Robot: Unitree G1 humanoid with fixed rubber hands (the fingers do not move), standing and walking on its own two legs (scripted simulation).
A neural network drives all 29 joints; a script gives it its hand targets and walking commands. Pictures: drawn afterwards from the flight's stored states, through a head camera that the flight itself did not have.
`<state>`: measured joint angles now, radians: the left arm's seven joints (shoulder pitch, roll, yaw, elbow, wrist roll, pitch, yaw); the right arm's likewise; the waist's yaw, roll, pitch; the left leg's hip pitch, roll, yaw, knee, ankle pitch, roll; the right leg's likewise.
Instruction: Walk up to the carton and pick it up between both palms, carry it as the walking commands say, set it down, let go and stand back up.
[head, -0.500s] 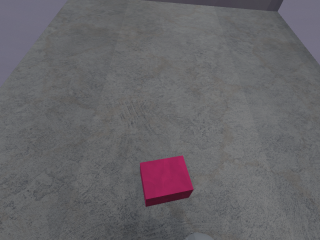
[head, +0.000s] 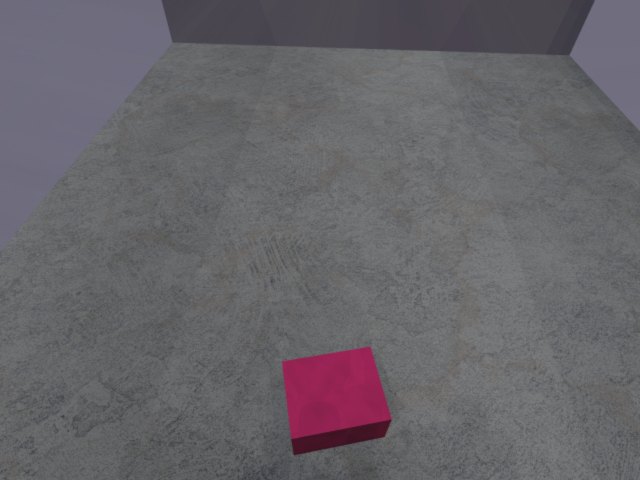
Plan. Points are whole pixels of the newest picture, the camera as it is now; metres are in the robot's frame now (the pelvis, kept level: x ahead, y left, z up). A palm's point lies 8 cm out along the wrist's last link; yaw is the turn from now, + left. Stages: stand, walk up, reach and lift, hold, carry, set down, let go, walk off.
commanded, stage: walk up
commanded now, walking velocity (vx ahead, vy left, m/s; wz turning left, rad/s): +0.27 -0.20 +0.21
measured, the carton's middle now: (333, 399) +0.49 -0.04 -0.70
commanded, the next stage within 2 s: none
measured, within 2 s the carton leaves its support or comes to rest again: neither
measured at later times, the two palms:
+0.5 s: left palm out of the picture +0.03 +0.15 -0.16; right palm out of the picture +0.15 -0.28 -0.14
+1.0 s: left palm out of the picture +0.04 +0.13 -0.15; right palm out of the picture +0.06 -0.28 -0.15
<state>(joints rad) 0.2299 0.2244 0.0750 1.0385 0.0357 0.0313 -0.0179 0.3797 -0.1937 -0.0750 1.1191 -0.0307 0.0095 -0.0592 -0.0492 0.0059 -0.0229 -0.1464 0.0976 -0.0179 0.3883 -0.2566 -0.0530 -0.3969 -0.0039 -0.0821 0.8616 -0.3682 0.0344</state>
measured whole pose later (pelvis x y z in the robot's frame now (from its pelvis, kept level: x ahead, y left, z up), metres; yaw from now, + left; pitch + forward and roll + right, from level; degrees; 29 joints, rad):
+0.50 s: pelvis +0.05 -0.07 -0.01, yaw +6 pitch +0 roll -1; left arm 0.28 0.15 0.02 1.09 0.01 -0.01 0.04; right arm 0.15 -0.14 -0.03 1.01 -0.02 0.01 -0.03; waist 0.02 -0.01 0.01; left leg -0.25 -0.01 0.08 0.50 -0.24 0.05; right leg -0.23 -0.05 -0.19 0.49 -0.26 0.00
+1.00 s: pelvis +0.07 -0.08 +0.00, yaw +4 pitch -1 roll +0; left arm 0.29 0.11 0.00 1.15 0.01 -0.01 0.04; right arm 0.30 -0.11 -0.02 1.15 -0.01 -0.01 -0.04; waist -0.01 -0.01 0.03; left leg -0.12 -0.02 0.10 0.35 -0.21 0.04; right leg -0.12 -0.04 -0.14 0.37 -0.23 -0.01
